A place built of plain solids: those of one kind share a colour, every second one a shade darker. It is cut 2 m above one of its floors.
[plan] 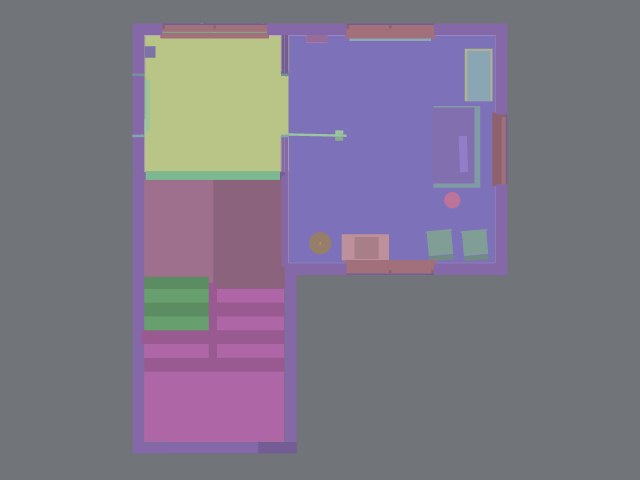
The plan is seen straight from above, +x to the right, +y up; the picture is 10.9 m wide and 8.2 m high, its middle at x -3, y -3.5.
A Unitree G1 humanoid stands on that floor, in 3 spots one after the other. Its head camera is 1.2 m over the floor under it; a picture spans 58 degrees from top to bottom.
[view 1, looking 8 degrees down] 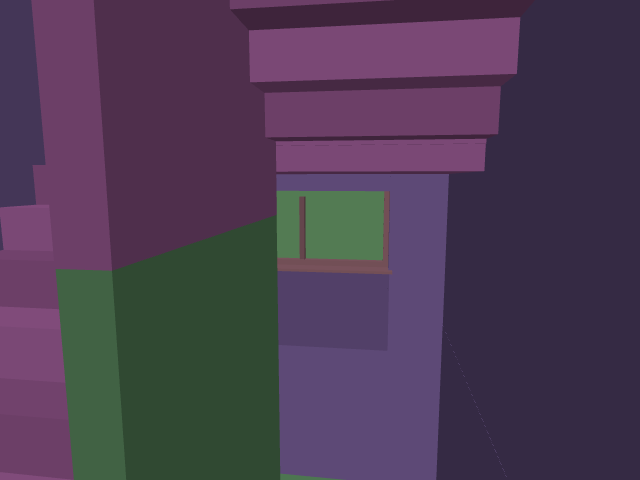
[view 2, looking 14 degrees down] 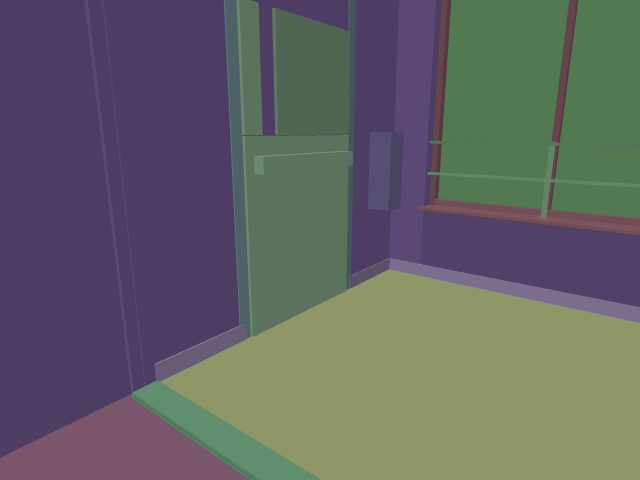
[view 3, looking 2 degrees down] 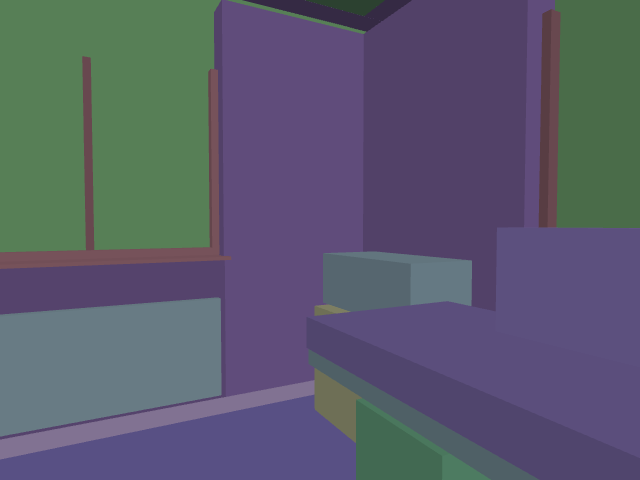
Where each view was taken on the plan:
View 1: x -5.47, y -3.39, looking -82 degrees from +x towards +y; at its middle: yard_bound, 11.93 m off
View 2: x -4.18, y -3.34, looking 128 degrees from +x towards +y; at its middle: door_leaf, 3.00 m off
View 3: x -1.80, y -2.70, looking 62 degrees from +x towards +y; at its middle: wall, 3.06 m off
